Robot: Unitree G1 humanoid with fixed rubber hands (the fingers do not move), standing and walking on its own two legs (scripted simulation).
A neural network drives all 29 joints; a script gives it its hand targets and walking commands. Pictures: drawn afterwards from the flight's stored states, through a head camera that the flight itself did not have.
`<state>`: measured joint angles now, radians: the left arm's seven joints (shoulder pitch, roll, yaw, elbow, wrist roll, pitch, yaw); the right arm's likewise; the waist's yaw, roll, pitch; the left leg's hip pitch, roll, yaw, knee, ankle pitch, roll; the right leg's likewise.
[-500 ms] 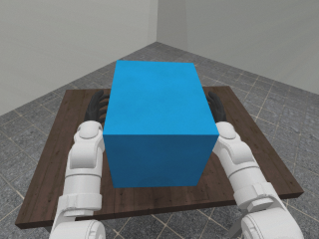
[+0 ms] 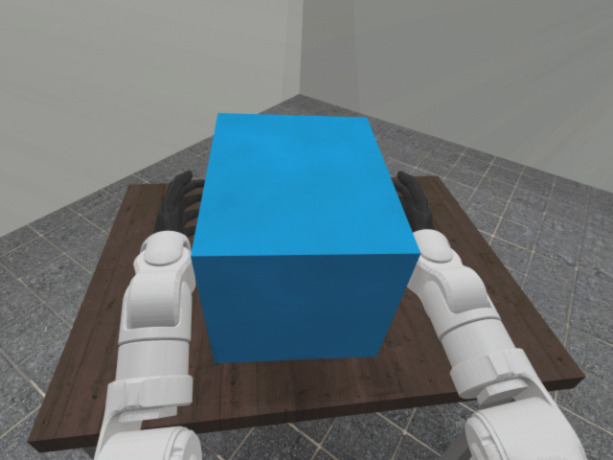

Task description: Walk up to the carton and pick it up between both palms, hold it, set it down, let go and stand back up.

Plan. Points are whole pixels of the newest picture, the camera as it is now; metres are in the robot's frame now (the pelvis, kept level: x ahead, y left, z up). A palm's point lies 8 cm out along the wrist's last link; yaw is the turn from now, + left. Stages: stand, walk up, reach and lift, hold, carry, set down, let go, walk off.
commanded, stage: hold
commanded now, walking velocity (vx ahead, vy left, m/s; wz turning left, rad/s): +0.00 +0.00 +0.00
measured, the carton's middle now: (295, 232) +0.38 +0.01 +0.14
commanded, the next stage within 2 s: none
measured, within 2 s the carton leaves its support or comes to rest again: neither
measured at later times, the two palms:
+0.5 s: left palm (167, 230) +0.35 +0.16 +0.18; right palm (415, 229) +0.34 -0.15 +0.17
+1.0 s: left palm (168, 232) +0.35 +0.16 +0.17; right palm (414, 232) +0.34 -0.15 +0.17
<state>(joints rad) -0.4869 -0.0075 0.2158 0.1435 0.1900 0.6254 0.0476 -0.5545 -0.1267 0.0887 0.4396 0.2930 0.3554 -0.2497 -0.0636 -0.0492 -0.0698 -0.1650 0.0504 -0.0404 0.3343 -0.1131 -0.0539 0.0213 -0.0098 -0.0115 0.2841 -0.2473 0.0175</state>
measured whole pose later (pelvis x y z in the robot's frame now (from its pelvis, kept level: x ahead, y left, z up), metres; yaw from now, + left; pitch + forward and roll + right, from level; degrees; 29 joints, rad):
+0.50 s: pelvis -0.01 +0.00 +0.00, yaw +0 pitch -4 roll -1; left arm -0.56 0.00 0.24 0.22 0.21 0.63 0.03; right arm -0.61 -0.11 0.06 0.50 0.27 0.37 -0.24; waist -0.05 -0.05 -0.07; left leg -0.17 0.05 -0.04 0.33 -0.09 -0.05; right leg 0.00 -0.01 0.00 0.30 -0.24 0.02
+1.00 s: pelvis -0.02 +0.01 +0.00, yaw +0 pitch -3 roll -1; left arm -0.57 0.01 0.21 0.24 0.19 0.61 0.06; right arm -0.62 -0.13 0.06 0.52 0.28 0.35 -0.24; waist -0.05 -0.04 -0.07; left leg -0.21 0.05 -0.05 0.34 -0.09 -0.05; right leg -0.03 0.00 0.00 0.30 -0.22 0.02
